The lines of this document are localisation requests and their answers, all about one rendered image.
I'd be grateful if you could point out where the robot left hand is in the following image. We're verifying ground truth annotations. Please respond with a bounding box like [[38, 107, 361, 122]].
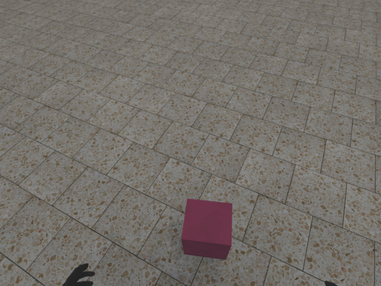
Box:
[[62, 263, 95, 286]]

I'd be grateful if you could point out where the carton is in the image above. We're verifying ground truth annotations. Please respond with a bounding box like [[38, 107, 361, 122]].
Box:
[[181, 198, 232, 260]]

